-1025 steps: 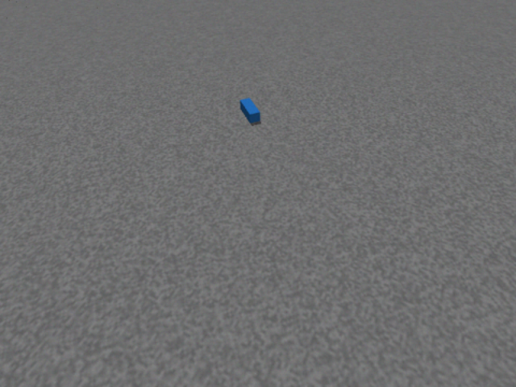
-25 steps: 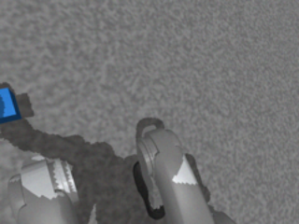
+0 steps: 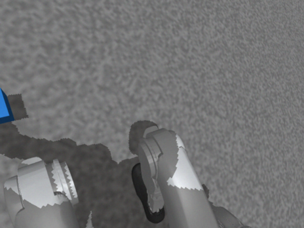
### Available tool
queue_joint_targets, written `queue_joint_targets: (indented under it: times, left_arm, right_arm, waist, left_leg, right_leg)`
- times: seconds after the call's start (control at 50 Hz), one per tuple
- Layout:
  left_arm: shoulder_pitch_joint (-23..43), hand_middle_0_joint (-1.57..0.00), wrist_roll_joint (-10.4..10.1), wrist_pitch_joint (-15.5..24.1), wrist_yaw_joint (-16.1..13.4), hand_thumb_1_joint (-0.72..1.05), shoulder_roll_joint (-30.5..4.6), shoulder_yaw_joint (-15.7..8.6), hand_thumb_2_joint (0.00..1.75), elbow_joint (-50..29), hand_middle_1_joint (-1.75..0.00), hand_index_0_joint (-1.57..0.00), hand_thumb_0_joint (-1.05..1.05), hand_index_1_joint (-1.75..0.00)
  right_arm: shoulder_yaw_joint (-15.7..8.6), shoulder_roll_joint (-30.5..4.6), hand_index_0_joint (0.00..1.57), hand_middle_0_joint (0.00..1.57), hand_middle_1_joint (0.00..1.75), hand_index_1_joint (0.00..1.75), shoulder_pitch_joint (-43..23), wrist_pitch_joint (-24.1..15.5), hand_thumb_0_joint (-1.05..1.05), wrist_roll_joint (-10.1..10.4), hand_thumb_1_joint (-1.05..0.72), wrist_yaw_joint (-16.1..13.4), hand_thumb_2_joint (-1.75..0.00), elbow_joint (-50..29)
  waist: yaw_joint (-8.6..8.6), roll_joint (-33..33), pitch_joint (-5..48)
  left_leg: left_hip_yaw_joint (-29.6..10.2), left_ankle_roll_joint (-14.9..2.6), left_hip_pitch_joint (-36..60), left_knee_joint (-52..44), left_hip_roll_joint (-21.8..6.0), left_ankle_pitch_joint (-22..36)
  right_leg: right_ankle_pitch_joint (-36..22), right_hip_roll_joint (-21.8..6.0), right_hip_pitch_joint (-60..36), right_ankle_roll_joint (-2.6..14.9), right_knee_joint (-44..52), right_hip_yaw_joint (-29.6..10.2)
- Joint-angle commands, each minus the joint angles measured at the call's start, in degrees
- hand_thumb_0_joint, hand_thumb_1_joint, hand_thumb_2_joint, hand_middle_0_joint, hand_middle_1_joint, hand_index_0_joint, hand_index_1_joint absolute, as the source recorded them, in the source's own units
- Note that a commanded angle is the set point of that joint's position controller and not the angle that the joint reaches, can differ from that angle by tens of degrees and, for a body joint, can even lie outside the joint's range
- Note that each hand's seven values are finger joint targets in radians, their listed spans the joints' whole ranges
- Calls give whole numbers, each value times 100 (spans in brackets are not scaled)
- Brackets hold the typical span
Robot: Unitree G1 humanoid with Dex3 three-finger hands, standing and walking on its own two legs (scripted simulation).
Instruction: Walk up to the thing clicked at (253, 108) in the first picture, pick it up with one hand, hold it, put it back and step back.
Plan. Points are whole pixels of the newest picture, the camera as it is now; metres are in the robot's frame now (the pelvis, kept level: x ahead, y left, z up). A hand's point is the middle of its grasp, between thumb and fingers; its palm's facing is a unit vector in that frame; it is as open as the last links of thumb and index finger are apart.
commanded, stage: close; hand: left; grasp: from above
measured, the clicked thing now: out of the picture +0.43 +0.35 -0.26
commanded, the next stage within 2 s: settle in 1.46 s
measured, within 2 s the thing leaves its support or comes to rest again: leaves its support in 1.90 s
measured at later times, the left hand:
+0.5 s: hand out of the picture +0.42 +0.34 -0.24, palm faces -0.43 -0.18 -0.88, open 11.6 cm
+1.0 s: hand out of the picture +0.42 +0.34 -0.24, palm faces -0.43 -0.18 -0.89, open 11.1 cm
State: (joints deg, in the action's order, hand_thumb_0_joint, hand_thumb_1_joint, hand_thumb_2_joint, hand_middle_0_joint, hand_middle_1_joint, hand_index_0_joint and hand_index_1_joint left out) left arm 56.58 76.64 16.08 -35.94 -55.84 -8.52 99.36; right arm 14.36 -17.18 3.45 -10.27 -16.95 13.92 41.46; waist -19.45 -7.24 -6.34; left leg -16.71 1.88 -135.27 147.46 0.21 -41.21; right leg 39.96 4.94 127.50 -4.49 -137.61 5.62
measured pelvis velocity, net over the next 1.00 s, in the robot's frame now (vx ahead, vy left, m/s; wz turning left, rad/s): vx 0.00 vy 0.00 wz -0.01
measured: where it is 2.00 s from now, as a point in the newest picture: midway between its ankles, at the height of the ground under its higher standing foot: (111, 222)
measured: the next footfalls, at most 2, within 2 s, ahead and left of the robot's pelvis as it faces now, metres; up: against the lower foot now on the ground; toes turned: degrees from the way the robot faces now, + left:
none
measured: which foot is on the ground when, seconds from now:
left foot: down 0.00-1.00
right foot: down 0.00-1.00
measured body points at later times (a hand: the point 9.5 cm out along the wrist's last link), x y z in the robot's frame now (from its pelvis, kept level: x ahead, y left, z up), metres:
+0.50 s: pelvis +0.00 +0.00 +0.00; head +0.25 +0.15 +0.34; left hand +0.44 +0.35 -0.19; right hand +0.07 -0.24 -0.06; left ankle +0.06 +0.13 -0.26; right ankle +0.11 -0.14 -0.26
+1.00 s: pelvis +0.00 +0.00 +0.00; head +0.25 +0.14 +0.34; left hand +0.44 +0.35 -0.19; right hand +0.08 -0.25 -0.06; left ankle +0.06 +0.13 -0.26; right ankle +0.11 -0.14 -0.26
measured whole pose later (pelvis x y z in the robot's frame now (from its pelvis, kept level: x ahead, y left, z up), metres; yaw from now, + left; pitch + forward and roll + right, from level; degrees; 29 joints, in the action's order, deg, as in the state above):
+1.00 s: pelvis +0.00 +0.00 +0.00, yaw -1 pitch +27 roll -15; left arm 58.0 74.4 15.7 -35.9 -57.6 -6.6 100.0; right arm 16.8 -17.9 3.2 -11.5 -17.1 14.4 39.6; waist -19.9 -7.9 -7.6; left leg -17.2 1.7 -135.3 147.9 -0.1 -40.9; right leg 39.0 4.8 127.5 -4.7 -137.4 6.2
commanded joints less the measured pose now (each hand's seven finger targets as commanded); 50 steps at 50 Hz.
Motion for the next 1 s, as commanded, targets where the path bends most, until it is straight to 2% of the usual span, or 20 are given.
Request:
queue_joint_targets:
  times: [0.0,0.04,0.2,0.24,0.26,0.28,0.3,0.32,0.36,0.44,0.48,0.56,0.6,0.66,0.7,0.74,0.8,0.86,0.92,0.98]
  left_arm:
    - [1445,-19,-34,-54,-290,-31,-1113,108,93,-370,-102,-21,0,-100]
    - [1445,-22,-77,-69,-309,-27,-1282,-19,92,-329,-102,-24,0,-99]
    - [1386,-28,-172,-163,-189,-20,-1258,122,82,-226,-97,-31,0,-94]
    - [1450,-30,-227,-159,-213,-18,-1453,15,84,-433,-96,-32,0,-93]
    - [1405,-30,-213,-178,-191,-17,-1387,12,82,-345,-95,-33,0,-93]
    - [1302,-31,-212,-191,-152,-16,-1315,81,79,-331,-93,-34,0,-90]
    - [1300,-31,-268,-170,-178,-15,-1402,-49,81,-503,-93,-34,0,-91]
    - [1330,-33,-221,-174,-143,-15,-1322,85,81,-369,-92,-35,0,-90]
    - [1245,-34,-248,-156,-144,-13,-1422,-78,81,-550,-92,-37,0,-90]
    - [1277,-36,-255,-130,-73,-9,-1171,144,74,-352,-88,-39,0,-85]
    - [1274,-40,-273,-101,-99,-6,-1448,-38,76,-517,-87,-42,0,-85]
    - [1264,-45,-272,-88,-43,0,-1186,95,77,-457,-86,-47,0,-84]
    - [1282,-47,-282,-55,-101,2,-1477,-88,79,-691,-87,-48,0,-85]
    - [1202,-49,-214,-99,-62,5,-1133,124,76,-408,-84,-51,0,-82]
    - [1292,-49,-234,-80,-85,6,-1118,155,74,-369,-85,-52,0,-82]
    - [1262,-52,-259,-81,-131,8,-1329,19,79,-472,-85,-53,0,-83]
    - [1286,-56,-222,-89,-90,15,-1109,212,80,-215,-87,-58,0,-85]
    - [1323,-58,-250,-63,-132,18,-1331,69,79,-523,-86,-60,0,-84]
    - [1255,-60,-247,-74,-90,20,-1081,270,80,-276,-86,-61,0,-84]
    - [1208,-64,-220,-75,-99,24,-1259,222,84,-312,-87,-65,0,-86]
  right_arm:
    - [-560,-1937,20,20,30,30,903,-70,0,23,-89,-33,-90,-35]
    - [-443,-1892,20,20,30,30,938,-119,0,-1,-89,7,-90,-45]
    - [-414,-1970,20,20,30,30,855,-244,0,23,-90,45,-90,-101]
    - [-398,-1981,20,20,30,30,853,-237,0,59,-90,29,-90,-109]
    - [-375,-1961,20,20,30,30,943,-231,0,29,-90,46,-90,-119]
    - [-401,-1976,20,20,30,30,941,-234,0,34,-90,62,-90,-102]
    - [-388,-1952,20,20,30,30,941,-209,0,23,-90,45,-90,-100]
    - [-350,-1905,20,20,30,30,896,-220,0,35,-90,71,-90,-116]
    - [-447,-2010,20,20,30,30,946,-197,0,42,-90,58,-90,-121]
    - [-351,-1924,20,20,30,30,891,-197,0,18,-90,113,-90,-161]
    - [-375,-1946,20,20,30,30,910,-176,0,53,-90,75,-90,-151]
    - [-391,-1916,20,20,30,30,940,-191,0,44,-90,99,-90,-175]
    - [-441,-1995,20,20,30,30,929,-163,0,64,-90,51,-90,-169]
    - [-407,-1916,20,20,30,30,963,-131,0,49,-90,74,-90,-164]
    - [-385,-1894,20,20,30,30,937,-142,0,39,-90,69,-90,-167]
    - [-391,-1942,20,20,30,30,904,-120,0,78,-90,32,-90,-161]
    - [-341,-1903,20,20,30,30,881,-133,0,34,-90,47,-90,-186]
    - [-353,-1962,20,20,30,30,877,-105,0,49,-90,-2,-90,-214]
    - [-312,-1924,20,20,30,30,852,-118,0,29,-90,10,-90,-195]
    - [-300,-1958,20,20,30,30,834,-115,0,30,-90,-9,-90,-234]
  waist:
    - [-273,2858,3256]
    - [-281,2796,3210]
    - [-307,2825,3185]
    - [-175,2898,3446]
    - [-267,2879,3389]
    - [-254,2956,3331]
    - [-158,2980,3516]
    - [-262,2924,3350]
    - [-139,3151,3530]
    - [-334,2831,3092]
    - [-158,2928,3346]
    - [-283,2819,3201]
    - [-103,3060,3542]
    - [-280,2815,3328]
    - [-299,2861,3238]
    - [-156,2887,3402]
    - [-329,2779,3030]
    - [-165,2878,3488]
    - [-302,2690,3170]
    - [-212,2845,3262]
  left_leg:
    - [841,-191,2837,-1514,-207,990]
    - [792,-194,2782,-1540,-206,975]
    - [760,-190,2752,-1515,-223,929]
    - [728,-169,2843,-1538,-242,1100]
    - [719,-170,2873,-1532,-238,1169]
    - [731,-155,2906,-1540,-242,1186]
    - [699,-143,2936,-1602,-245,1283]
    - [692,-146,2900,-1521,-255,1223]
    - [657,-101,3132,-1684,-249,1380]
    - [706,-163,2743,-1518,-246,1133]
    - [740,-169,2791,-1545,-235,1154]
    - [691,-162,2845,-1552,-246,1112]
    - [689,-139,2978,-1681,-242,1138]
    - [701,-156,2843,-1571,-245,1202]
    - [710,-159,2839,-1545,-245,1189]
    - [697,-151,2837,-1608,-247,1212]
    - [696,-164,2653,-1582,-251,955]
    - [682,-149,2865,-1608,-241,1200]
    - [651,-155,2784,-1568,-254,1125]
    - [685,-142,2858,-1605,-247,1130]
  right_leg:
    - [-1418,102,-1447,501,1005,983]
    - [-1374,107,-1483,489,1004,1024]
    - [-1359,120,-1532,485,989,993]
    - [-1486,138,-1684,492,1026,969]
    - [-1556,124,-1662,483,981,1018]
    - [-1561,124,-1667,489,961,1007]
    - [-1621,148,-1760,493,1005,1028]
    - [-1605,119,-1650,492,916,1033]
    - [-1676,119,-1681,519,910,1049]
    - [-1549,117,-1612,473,980,1026]
    - [-1530,120,-1705,491,1041,989]
    - [-1493,115,-1576,482,999,1033]
    - [-1476,123,-1721,518,1028,1017]
    - [-1572,128,-1641,497,993,1023]
    - [-1573,128,-1601,496,996,1019]
    - [-1559,128,-1689,510,1038,1008]
    - [-1375,115,-1480,500,993,1037]
    - [-1534,121,-1703,507,1024,1022]
    - [-1501,118,-1554,481,984,1056]
    - [-1499,118,-1656,500,1022,1021]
